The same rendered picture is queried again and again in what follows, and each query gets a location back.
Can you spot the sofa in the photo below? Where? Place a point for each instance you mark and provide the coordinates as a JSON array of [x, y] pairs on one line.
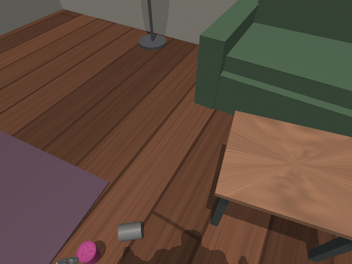
[[288, 60]]

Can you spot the floor lamp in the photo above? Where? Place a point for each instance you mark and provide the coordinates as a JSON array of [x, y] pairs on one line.
[[152, 41]]

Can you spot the coffee table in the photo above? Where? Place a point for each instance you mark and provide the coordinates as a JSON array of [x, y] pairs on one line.
[[291, 171]]

